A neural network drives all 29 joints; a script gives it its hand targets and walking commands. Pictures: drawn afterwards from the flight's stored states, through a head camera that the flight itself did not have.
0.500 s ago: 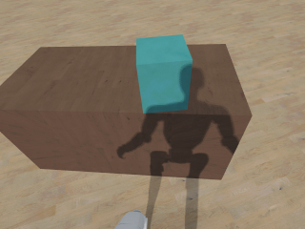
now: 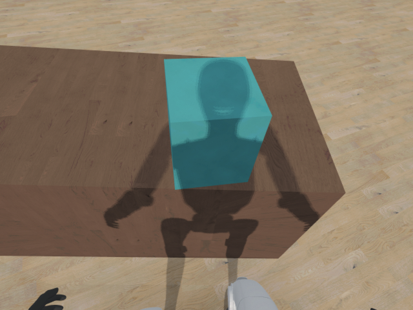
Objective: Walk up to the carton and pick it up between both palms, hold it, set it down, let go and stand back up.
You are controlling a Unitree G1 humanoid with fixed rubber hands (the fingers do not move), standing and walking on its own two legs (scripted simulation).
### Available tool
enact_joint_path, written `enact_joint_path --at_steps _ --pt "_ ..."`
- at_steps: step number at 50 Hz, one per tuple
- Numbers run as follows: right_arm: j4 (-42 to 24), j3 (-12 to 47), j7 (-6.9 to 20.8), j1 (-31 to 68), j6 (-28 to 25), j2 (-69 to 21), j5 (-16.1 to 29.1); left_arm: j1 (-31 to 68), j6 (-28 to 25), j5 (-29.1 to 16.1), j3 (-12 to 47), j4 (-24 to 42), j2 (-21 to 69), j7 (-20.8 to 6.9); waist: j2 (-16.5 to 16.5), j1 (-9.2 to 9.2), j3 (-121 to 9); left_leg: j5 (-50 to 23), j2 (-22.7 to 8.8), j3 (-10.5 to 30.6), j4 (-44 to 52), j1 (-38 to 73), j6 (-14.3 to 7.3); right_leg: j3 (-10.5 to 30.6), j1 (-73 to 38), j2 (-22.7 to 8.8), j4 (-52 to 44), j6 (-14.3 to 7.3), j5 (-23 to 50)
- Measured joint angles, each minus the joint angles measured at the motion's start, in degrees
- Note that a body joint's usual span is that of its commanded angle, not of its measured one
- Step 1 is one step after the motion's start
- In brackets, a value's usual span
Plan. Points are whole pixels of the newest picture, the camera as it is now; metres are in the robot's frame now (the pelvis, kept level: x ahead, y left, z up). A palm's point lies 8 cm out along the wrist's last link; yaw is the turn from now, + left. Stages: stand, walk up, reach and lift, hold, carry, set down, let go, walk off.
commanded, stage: walk up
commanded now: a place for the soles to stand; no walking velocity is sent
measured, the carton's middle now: (209, 125) +0.52 +0.00 +0.01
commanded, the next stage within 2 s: none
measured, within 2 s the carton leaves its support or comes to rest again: neither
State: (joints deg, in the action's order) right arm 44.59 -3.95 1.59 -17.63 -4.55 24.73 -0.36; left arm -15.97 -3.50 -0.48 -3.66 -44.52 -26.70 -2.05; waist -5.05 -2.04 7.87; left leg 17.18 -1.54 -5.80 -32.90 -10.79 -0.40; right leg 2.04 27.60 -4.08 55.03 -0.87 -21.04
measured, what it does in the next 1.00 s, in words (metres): steps on the spot: right foot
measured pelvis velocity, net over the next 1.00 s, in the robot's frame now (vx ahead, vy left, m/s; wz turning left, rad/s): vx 0.06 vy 0.01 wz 0.04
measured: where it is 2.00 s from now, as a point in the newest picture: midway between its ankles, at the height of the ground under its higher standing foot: outside the picture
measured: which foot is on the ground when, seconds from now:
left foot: down 0.00-1.00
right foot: up 0.00-0.08, down 0.10-1.00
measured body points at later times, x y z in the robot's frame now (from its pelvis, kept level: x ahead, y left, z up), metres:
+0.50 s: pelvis +0.07 +0.00 -0.02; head +0.09 +0.00 +0.43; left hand +0.19 +0.34 -0.11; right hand +0.15 -0.34 -0.13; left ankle +0.06 +0.12 -0.73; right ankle +0.15 -0.14 -0.72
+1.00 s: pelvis +0.06 +0.01 +0.00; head +0.07 +0.00 +0.45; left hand +0.15 +0.34 -0.10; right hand +0.22 -0.29 -0.11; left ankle +0.06 +0.12 -0.73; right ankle +0.15 -0.14 -0.73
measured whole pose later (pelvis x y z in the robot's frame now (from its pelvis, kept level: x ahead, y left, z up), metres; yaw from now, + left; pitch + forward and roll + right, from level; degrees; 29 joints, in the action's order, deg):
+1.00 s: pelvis +0.06 +0.01 +0.00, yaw +2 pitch -4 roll +0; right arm 55.0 -0.7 0.6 -4.4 -0.4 22.6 -0.1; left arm -6.3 -1.5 0.2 -0.6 -57.6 -24.1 -0.2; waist 1.4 2.2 4.0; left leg 20.1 0.9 0.4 -36.6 -12.4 -0.6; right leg -1.5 18.7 -4.3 33.7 2.1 -10.8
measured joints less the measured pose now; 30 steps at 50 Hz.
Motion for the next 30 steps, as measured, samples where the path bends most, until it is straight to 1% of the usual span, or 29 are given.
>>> enact_joint_path --at_steps 3,5,6,7,8,10,12,13,16,18,19,20,21,22,23,25,26,27,28,29,30 --pt "-0.45 -0.5 0.27 -0.24 0.81 1.77 -0.29 -0.03 -0.27 0.49 -0.14 -0.34 0.75 -0.21 1.49 0.02 0.32 3.5 -0.43 -1.17 -3.08 0.54 0.38 -1.98 -0.19 -1.39 -9.55 0.29 4.24" --pt "-0.77 -0.67 0.17 0.26 1.52 2.77 -0.14 -0.27 -0.53 0.86 -0.2 -1.09 1.23 0.16 3.48 -0.21 0.14 7.05 -1.35 -1.16 -7.55 -0.31 1.1 -3.26 -2.45 -0.97 -15.24 -0.03 10.26" --pt "-0.73 -0.7 -0.01 0.87 1.94 3.2 0.03 0.07 -0.6 1.02 -0.39 -1.86 1.83 0.5 5.38 -0.15 0.41 9.07 -2.52 -0.7 -10.28 -0.86 1.56 -3.89 -2.84 -0.1 -15.14 0.33 11.36" --pt "-0.55 -0.71 -0.26 1.64 2.32 3.35 0.28 0.68 -0.57 1.2 -0.44 -2.46 2.54 0.86 7.73 -0.17 0.95 10.79 -3.99 0.28 -13.06 -1.52 1.34 -4.95 -3.04 1.01 -13.93 0.52 10.46" --pt "-0.53 -0.52 -0.6 2.25 2.74 2.98 0.58 1.18 -0.55 1.34 -0.34 -2.51 2.88 1.2 9.31 -0.02 1.08 11.06 -4.33 1.95 -15.92 -2.81 0.44 -5.75 -2.86 1.61 -12.7 0.51 9.07" --pt "-0.38 0.36 -1.27 3.32 3.75 1.64 1.13 2.34 -0.4 1.32 0.24 -1.86 3.21 1.78 10.6 1.28 0.98 14.45 -2.2 5.16 -21.4 -5.48 -0.1 -5.93 -2.37 1.66 -11.2 0.24 7.07" --pt "0.71 1.48 -1.57 4.8 4.39 0.33 1.38 3.55 -0.13 1.21 0.7 -1.49 3.15 2.2 10.62 2.91 0.93 16.85 -0.7 5.44 -22.63 -6.68 -0.2 -5.12 -2.21 1.38 -11.09 -0.08 6.65" --pt "1.24 1.85 -1.55 5.44 4.48 -0.15 1.38 4.12 0.03 1.23 0.77 -1.45 3.13 2.32 10.69 3.3 0.78 17.28 -0.4 5.59 -21.75 -7.11 -0.37 -5.04 -2.22 1.25 -11.44 -0.02 6.77" --pt "2.01 2.21 -1.6 5.92 4.42 -0.75 0.96 5.91 0.54 1.19 0.73 -0.96 2.67 2.55 10.49 3.5 0.19 15.21 -0.1 5.98 -18.61 -8.42 -0.57 -5.84 -1.95 0.37 -11.88 0.36 6.74" --pt "2.8 2.18 -1.66 5.74 4.49 -0.47 0.66 6.93 0.91 1.18 0.61 -0.53 1.99 2.66 9.71 3.71 0.26 12.9 0.0 5.55 -15.16 -7.88 -0.61 -6.06 -1.65 -0.26 -11.16 0.72 6.28" --pt "3.44 2.06 -1.71 5.78 4.46 -0.37 0.51 7.33 1.15 1.14 0.53 -0.55 1.53 2.7 8.85 3.84 0.53 9.19 0.35 5.25 -13.45 -7.28 -0.13 -5.77 -1.54 -0.7 -10.54 0.97 5.98" --pt "4.25 1.88 -1.75 5.94 4.39 -0.56 0.27 7.6 1.45 1.05 0.35 -0.85 1.0 2.73 7.25 4.04 0.92 6.83 1.13 4.46 -12.44 -6.43 0.4 -4.86 -1.52 -1.43 -9.83 1.25 5.63" --pt "4.87 1.71 -1.78 5.94 4.32 -0.81 -0.1 7.62 1.83 0.87 0.24 -1.31 0.54 2.76 5.4 4.11 1.02 6.11 2.13 3.52 -11.37 -5.45 0.61 -3.74 -1.49 -2.28 -9.27 1.53 5.32" --pt "5.21 1.57 -1.8 5.59 4.18 -0.9 -0.47 7.46 2.26 0.67 0.25 -1.83 0.27 2.78 3.86 3.95 0.58 5.98 2.99 2.85 -10.35 -4.74 0.57 -2.92 -1.38 -3.0 -8.9 1.6 5.03" --pt "5.38 1.5 -1.75 4.93 4.07 -0.64 -0.68 7.34 2.75 0.48 0.37 -2.36 0.36 2.81 3.28 3.51 -0.38 6.19 3.24 2.9 -10.03 -4.76 0.41 -2.61 -1.23 -2.92 -8.71 1.3 4.28" --pt "5.97 1.31 -1.49 4.04 4.17 0.51 -0.76 7.67 3.27 0.43 0.66 -3.52 1.1 2.97 4.18 2.14 -1.92 7.16 2.32 4.6 -11.28 -5.62 -0.01 -2.67 -1.86 -0.69 -8.24 0.26 -1.44" --pt "6.27 1.19 -1.4 4.01 4.37 1.04 -0.66 7.91 3.14 0.48 0.76 -3.93 1.42 2.91 4.68 1.67 -2.23 7.63 1.76 5.46 -12.01 -5.84 -0.09 -2.92 -2.64 0.33 -8.97 -0.13 -1.9" --pt "6.5 1.1 -1.38 4.22 4.51 1.32 -0.49 8.07 2.83 0.6 0.85 -4.23 1.55 2.78 4.65 1.55 -2.35 7.93 1.5 5.84 -12.37 -5.73 -0.02 -3.08 -3.56 0.73 -10.69 -0.06 1.6" --pt "6.64 1.14 -1.44 4.63 4.51 1.35 -0.2 8.15 2.38 0.75 0.96 -4.47 1.38 2.63 3.99 1.66 -2.45 8.07 1.63 5.75 -12.46 -5.49 0.18 -2.99 -4.1 0.53 -12.09 0.25 6.87" --pt "6.73 1.14 -1.59 5.25 4.42 1.36 0.06 8.29 2.02 0.82 1.08 -4.77 1.26 2.58 3.5 1.77 -2.44 8.15 1.75 5.67 -12.63 -5.34 0.3 -2.88 -4.18 0.36 -11.91 1.14 7.65" --pt "6.79 1.1 -1.78 5.92 4.26 1.36 0.2 8.5 1.84 0.78 1.25 -5.09 1.2 2.64 3.16 1.82 -2.47 8.21 1.92 5.66 -12.88 -5.37 0.28 -2.83 -4.15 0.14 -11.43 1.87 6.72"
